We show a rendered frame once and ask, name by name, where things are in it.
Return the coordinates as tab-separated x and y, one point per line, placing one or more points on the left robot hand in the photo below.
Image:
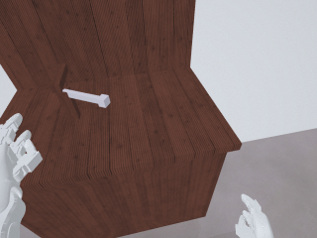
14	162

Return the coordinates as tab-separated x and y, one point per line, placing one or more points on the right robot hand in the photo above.
259	226

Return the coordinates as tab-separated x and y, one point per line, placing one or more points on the counter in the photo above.
153	156

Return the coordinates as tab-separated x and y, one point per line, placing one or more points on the tap lever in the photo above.
102	100

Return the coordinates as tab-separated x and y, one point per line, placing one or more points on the robot left forearm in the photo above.
12	209

